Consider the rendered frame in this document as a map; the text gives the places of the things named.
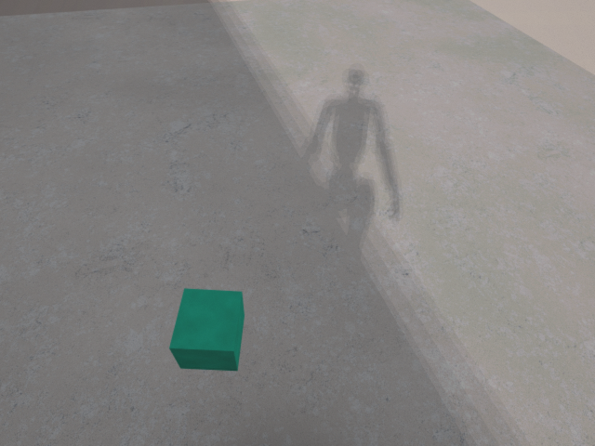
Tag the carton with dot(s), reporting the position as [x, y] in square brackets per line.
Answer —
[208, 330]

